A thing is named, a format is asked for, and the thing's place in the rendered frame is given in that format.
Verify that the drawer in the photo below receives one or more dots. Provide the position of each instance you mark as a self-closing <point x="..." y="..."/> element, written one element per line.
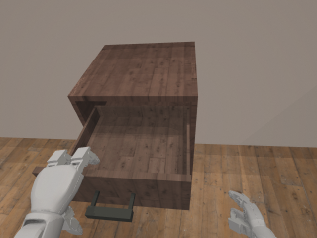
<point x="143" y="150"/>

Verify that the handle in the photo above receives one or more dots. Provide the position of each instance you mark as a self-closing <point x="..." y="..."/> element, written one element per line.
<point x="110" y="213"/>

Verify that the cabinet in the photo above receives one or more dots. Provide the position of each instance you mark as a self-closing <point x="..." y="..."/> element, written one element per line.
<point x="145" y="74"/>

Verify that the left robot forearm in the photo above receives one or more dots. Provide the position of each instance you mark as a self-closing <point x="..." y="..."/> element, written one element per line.
<point x="41" y="224"/>

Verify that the robot right hand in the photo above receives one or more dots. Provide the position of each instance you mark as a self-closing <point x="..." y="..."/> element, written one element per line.
<point x="244" y="222"/>

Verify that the robot left hand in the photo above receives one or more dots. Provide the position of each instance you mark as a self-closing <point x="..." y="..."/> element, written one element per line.
<point x="57" y="184"/>

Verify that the right robot forearm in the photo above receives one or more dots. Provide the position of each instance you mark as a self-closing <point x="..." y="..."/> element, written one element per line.
<point x="261" y="232"/>

